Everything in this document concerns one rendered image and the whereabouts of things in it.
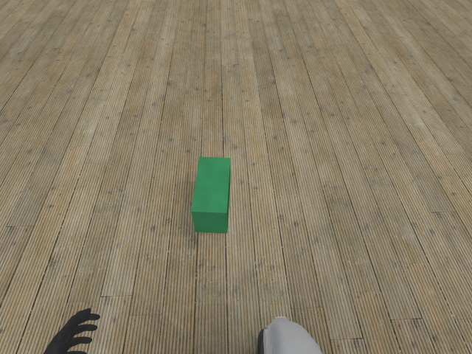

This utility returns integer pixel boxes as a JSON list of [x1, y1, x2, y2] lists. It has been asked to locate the right robot shin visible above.
[[270, 316, 288, 325]]

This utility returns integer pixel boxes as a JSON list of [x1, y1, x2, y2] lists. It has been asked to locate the carton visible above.
[[191, 156, 230, 233]]

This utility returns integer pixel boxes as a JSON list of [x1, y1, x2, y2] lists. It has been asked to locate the robot left hand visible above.
[[44, 308, 100, 354]]

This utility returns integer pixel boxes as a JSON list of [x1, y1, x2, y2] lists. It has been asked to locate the right robot thigh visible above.
[[263, 321, 323, 354]]

